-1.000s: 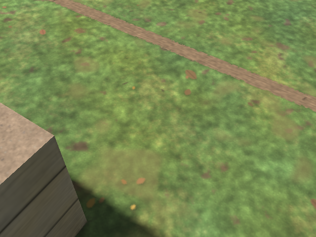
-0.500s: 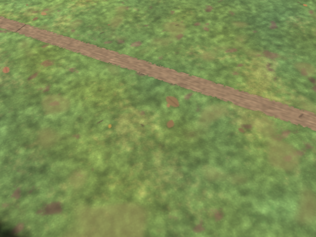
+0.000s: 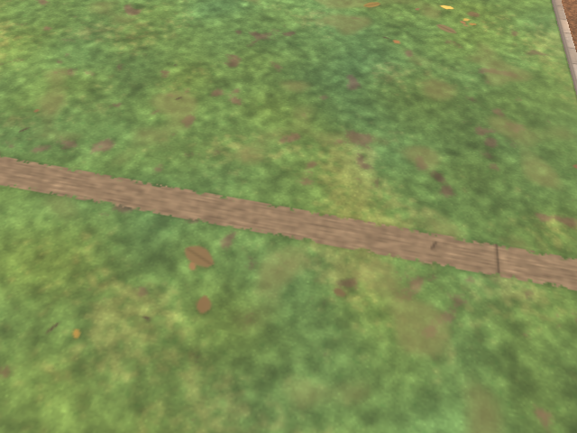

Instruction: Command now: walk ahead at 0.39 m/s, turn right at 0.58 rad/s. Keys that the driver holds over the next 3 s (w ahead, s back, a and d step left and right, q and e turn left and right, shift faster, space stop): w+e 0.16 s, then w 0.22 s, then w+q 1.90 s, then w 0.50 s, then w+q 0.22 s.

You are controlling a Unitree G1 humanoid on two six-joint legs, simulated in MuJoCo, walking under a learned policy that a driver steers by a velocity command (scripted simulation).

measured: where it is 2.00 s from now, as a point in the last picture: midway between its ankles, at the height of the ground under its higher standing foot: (282, 268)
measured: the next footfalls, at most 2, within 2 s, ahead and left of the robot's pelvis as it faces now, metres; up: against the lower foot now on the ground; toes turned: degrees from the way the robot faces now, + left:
right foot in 0.44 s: +0.29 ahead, -0.17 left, +0.00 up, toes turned -14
left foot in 0.98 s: +0.60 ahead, -0.04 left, +0.00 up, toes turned +9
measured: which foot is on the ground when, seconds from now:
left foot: down 0.00-0.44, up 0.46-0.96, down 0.98-1.00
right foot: up 0.00-0.42, down 0.44-0.96, up 0.98-1.00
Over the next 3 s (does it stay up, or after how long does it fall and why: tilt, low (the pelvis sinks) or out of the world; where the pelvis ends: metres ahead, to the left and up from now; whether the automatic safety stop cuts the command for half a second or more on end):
stays up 1.33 0.48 0.01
